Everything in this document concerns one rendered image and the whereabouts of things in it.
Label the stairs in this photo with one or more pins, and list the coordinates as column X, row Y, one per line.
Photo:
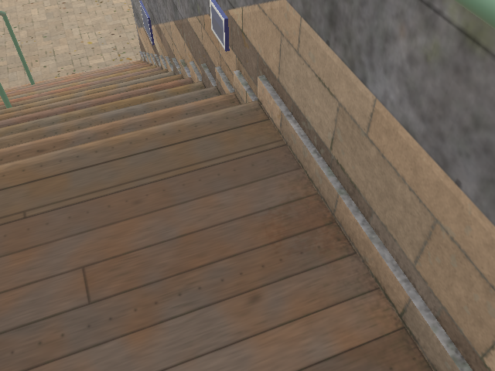
column 83, row 107

